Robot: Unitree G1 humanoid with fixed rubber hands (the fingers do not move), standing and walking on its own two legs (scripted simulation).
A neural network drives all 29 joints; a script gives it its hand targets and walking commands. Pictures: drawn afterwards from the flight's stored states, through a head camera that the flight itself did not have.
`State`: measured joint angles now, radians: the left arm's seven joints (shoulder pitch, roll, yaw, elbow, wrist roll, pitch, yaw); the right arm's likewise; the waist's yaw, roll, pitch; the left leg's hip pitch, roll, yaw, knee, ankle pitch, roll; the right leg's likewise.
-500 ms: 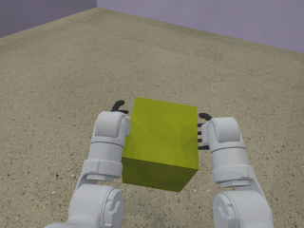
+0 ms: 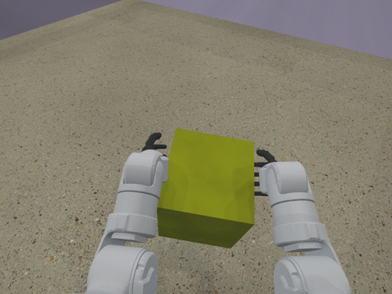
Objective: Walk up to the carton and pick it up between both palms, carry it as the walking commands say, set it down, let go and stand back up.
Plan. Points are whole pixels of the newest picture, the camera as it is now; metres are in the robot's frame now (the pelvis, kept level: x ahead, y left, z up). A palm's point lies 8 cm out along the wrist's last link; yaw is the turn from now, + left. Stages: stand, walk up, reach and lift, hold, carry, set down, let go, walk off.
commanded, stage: carry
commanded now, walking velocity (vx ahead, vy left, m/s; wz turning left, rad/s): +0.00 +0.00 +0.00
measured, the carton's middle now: (204, 190) +0.35 +0.01 +0.01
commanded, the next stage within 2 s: none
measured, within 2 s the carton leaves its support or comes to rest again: neither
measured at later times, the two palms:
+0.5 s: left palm (156, 167) +0.35 +0.11 +0.09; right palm (278, 180) +0.34 -0.14 +0.07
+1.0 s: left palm (152, 174) +0.34 +0.12 +0.08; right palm (276, 187) +0.33 -0.14 +0.06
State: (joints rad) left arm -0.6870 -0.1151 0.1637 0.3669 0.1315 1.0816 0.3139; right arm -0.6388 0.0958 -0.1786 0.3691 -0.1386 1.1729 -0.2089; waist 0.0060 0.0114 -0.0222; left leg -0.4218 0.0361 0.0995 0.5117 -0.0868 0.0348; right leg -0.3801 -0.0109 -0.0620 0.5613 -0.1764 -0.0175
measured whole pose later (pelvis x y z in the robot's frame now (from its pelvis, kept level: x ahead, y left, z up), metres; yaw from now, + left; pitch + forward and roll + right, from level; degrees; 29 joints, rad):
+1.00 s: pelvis +0.02 +0.00 +0.00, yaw +0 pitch +0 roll +0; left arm -0.43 -0.17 0.18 0.27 0.17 0.89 0.18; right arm -0.43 0.11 -0.15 0.33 -0.15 0.97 -0.17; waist 0.00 0.01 -0.08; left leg -0.38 0.03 0.11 0.50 -0.11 0.03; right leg -0.34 -0.01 -0.05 0.55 -0.20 -0.01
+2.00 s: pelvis -0.03 +0.01 +0.00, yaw -9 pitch +1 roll +2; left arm -0.42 -0.20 0.11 -0.07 0.11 1.23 0.34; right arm -0.34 0.17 -0.11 -0.08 -0.10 1.34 -0.26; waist -0.01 -0.02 0.01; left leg -0.53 0.02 0.05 0.93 -0.44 -0.06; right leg -0.49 0.02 0.09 0.58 -0.10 -0.01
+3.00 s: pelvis -0.27 +0.11 +0.00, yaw -30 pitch +0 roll +1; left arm -0.42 -0.20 0.15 0.01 0.14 1.18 0.34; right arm -0.38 0.18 -0.12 0.07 -0.16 1.26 -0.20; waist 0.03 -0.03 -0.04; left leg -0.38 0.05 0.10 0.64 -0.37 0.01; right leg -0.45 -0.04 -0.02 0.50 -0.06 0.01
